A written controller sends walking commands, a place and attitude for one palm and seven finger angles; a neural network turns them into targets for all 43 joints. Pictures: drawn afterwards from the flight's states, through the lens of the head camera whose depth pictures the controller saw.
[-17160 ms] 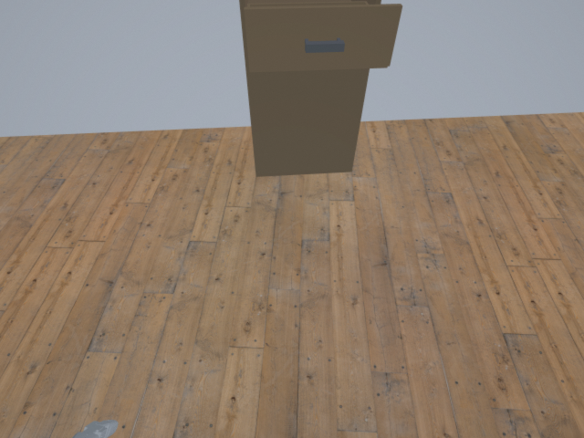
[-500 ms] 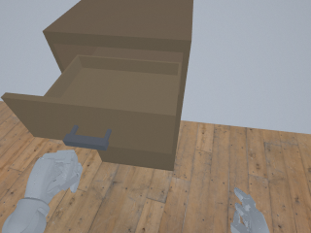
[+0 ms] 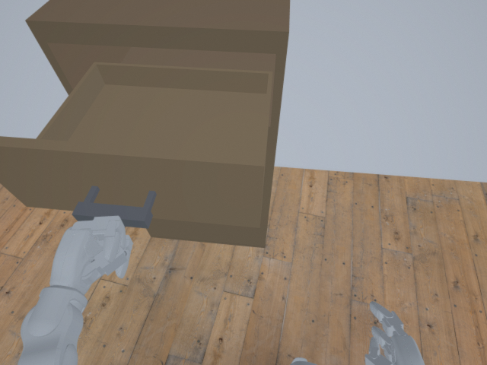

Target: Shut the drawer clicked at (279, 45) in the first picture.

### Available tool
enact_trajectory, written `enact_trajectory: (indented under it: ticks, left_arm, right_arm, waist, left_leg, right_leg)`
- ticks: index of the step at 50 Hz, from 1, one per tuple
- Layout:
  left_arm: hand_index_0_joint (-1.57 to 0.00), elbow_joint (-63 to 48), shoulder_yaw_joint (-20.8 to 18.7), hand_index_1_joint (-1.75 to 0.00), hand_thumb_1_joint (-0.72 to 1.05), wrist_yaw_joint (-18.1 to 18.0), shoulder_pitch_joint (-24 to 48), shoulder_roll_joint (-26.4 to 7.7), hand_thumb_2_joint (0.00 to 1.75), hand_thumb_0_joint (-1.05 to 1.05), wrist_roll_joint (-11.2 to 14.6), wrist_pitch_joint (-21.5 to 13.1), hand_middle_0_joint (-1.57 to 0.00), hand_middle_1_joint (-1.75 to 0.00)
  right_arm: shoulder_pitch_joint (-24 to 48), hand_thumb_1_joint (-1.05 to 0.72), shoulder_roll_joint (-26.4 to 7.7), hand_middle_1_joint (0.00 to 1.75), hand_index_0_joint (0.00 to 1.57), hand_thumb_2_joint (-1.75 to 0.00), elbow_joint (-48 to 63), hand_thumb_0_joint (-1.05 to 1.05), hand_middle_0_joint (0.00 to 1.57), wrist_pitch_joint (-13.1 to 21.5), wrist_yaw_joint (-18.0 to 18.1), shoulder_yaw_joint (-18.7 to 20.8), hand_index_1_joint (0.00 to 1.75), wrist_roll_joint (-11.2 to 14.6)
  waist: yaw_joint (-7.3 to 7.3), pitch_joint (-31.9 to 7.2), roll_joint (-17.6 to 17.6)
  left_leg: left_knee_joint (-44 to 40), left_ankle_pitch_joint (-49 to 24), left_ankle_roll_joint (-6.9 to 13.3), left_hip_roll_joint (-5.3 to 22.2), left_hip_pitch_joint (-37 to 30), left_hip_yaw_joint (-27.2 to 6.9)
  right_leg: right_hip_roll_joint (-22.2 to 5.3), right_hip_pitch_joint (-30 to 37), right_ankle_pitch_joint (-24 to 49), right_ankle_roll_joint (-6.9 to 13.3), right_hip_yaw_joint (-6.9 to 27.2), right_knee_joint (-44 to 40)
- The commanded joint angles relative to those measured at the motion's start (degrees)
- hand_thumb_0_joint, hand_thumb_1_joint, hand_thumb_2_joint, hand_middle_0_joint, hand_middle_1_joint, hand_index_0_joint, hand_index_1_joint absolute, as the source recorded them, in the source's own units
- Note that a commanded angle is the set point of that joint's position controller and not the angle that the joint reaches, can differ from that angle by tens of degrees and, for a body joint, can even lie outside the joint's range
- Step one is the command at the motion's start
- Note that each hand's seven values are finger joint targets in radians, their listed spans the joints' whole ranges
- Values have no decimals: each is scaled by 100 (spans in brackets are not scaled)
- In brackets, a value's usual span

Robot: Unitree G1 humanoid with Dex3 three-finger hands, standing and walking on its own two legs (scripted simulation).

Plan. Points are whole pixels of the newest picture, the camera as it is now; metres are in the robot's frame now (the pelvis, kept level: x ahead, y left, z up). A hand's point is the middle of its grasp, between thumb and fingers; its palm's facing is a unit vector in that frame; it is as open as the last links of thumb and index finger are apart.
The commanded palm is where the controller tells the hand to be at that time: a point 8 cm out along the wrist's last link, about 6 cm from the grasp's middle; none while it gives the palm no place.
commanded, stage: bring the fist close to the handle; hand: left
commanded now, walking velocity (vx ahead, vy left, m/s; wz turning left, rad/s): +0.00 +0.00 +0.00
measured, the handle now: (118, 204) +0.35 +0.22 +0.07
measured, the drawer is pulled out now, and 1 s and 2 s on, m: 0.29 0.24 0.12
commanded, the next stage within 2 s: push the drawer shut in 0.28 s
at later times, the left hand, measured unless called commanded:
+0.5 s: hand (119, 253) +0.27 +0.20 +0.06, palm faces -0.03 -1.00 -0.06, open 3.3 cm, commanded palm +0.25 +0.25 +0.07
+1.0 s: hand (130, 224) +0.32 +0.20 +0.06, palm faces -0.05 -1.00 -0.05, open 3.2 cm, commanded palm +0.30 +0.24 +0.07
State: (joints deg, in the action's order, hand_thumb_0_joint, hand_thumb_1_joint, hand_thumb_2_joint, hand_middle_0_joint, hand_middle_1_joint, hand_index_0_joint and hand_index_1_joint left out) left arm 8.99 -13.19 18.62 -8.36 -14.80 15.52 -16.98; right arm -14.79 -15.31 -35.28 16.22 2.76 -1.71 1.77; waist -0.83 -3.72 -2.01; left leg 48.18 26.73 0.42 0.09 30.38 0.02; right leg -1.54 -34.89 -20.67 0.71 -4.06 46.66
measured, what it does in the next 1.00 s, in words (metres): stands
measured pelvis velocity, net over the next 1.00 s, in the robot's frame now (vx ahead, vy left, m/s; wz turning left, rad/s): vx -0.01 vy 0.00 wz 0.01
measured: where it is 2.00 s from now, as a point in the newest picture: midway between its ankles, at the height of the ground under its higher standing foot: outside the picture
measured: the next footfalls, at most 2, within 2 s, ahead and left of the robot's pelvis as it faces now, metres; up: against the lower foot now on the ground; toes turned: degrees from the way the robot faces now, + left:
none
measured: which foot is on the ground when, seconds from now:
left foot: down 0.00-1.00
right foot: down 0.00-1.00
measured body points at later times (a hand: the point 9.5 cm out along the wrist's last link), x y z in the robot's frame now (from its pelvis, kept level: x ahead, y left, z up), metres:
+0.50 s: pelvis +0.00 -0.01 +0.00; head +0.05 -0.02 +0.45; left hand +0.26 +0.25 +0.07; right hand +0.17 -0.25 -0.09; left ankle -0.03 +0.11 -0.70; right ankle +0.03 -0.11 -0.70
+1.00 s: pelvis -0.01 +0.00 +0.00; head +0.05 -0.01 +0.45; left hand +0.31 +0.25 +0.07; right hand +0.14 -0.25 -0.10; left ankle -0.03 +0.11 -0.70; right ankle +0.03 -0.11 -0.70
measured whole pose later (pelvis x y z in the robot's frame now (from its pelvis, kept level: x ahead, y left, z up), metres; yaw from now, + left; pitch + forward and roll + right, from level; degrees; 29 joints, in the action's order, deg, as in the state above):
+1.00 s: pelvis -0.01 +0.00 +0.00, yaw +1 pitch +9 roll +0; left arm 25.0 -13.8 19.7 8.2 -17.1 15.3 -17.3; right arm -14.7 -15.4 -35.9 12.1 3.5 -2.7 2.5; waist -1.1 -3.6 -2.0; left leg 48.3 25.7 0.1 -0.2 32.1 -0.7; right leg -1.8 -36.3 -20.0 1.1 -4.7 46.8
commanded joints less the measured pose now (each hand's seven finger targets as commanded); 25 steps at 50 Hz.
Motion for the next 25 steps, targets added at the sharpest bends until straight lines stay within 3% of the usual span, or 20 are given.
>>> enact_trajectory:
  ticks: [1,3,8,9,11,12,14,17,19,22,25]
  left_arm:
    - [-140,-1268,-450,-160,90,43,557,-913,90,0,215,-418,-140,-160]
    - [-140,-1266,-540,-160,90,26,269,-941,90,0,233,-389,-140,-160]
    - [-140,-1297,-487,-160,90,-11,555,-965,90,0,212,-394,-140,-160]
    - [-140,-1379,-432,-160,90,1,642,-922,90,0,212,-410,-140,-160]
    - [-140,-1219,-610,-160,90,14,610,-1079,90,0,242,-409,-140,-160]
    - [-140,-1219,-709,-160,90,9,578,-1203,90,0,230,-432,-140,-160]
    - [-140,-1322,-616,-160,90,61,630,-1079,90,0,268,-460,-140,-160]
    - [-140,-1111,-771,-160,90,128,534,-1232,90,0,323,-431,-140,-160]
    - [-140,-1184,-612,-160,90,217,483,-1041,90,0,361,-430,-140,-160]
    - [-140,-1082,-554,-160,90,212,990,-1103,90,0,349,-406,-140,-160]
    - [-140,-1036,-432,-160,90,221,997,-978,90,0,318,-402,-140,-160]
  right_arm:
    - [253,-90,-699,30,20,-90,943,0,20,272,30,302,30,32]
    - [243,-90,-698,30,20,-90,981,0,20,251,15,299,30,21]
    - [253,-90,-715,30,20,-90,968,0,20,183,36,297,30,35]
    - [269,-90,-702,30,20,-90,983,0,20,192,34,293,30,30]
    - [256,-90,-718,30,20,-90,974,0,20,161,59,300,30,39]
    - [264,-90,-732,30,20,-90,965,0,20,138,66,298,30,36]
    - [280,-90,-681,30,20,-90,993,0,20,141,61,293,30,47]
    - [298,-90,-714,30,20,-90,965,0,20,109,78,278,30,42]
    - [318,-90,-685,30,20,-90,1014,0,20,107,60,266,30,61]
    - [315,-90,-732,30,20,-90,944,0,20,99,94,261,30,57]
    - [283,-90,-721,30,20,-90,974,0,20,108,86,268,30,66]
  waist:
    - [35,-1413,36]
    - [82,-1447,103]
    - [-45,-1141,83]
    - [-41,-1242,32]
    - [-39,-1252,258]
    - [-3,-1291,191]
    - [-6,-1460,-5]
    - [0,-1345,150]
    - [2,-1346,-43]
    - [-119,-1149,91]
    - [-70,-1307,-96]
  left_leg:
    - [-694,-2046,-11,-63,-71,-94]
    - [-684,-2101,0,-63,-14,-78]
    - [-651,-1712,19,-74,131,-56]
    - [-654,-1684,20,-83,86,-69]
    - [-621,-1583,38,-88,184,-53]
    - [-598,-1590,42,-85,217,-40]
    - [-603,-1724,41,-92,70,-38]
    - [-563,-1726,50,-92,209,-31]
    - [-601,-1791,36,-96,110,-31]
    - [-569,-1615,45,-79,158,-71]
    - [-612,-1734,24,-84,19,-86]
  right_leg:
    - [66,1400,1630,14,123,-461]
    - [61,1477,1717,15,140,-462]
    - [52,1263,1348,-10,189,-539]
    - [44,1278,1317,-10,191,-526]
    - [33,1364,1223,-28,253,-575]
    - [29,1420,1208,-12,291,-581]
    - [26,1475,1389,-13,282,-545]
    - [22,1540,1435,-12,336,-585]
    - [26,1485,1518,-2,278,-555]
    - [48,1272,1295,-13,272,-581]
    - [48,1268,1395,3,210,-511]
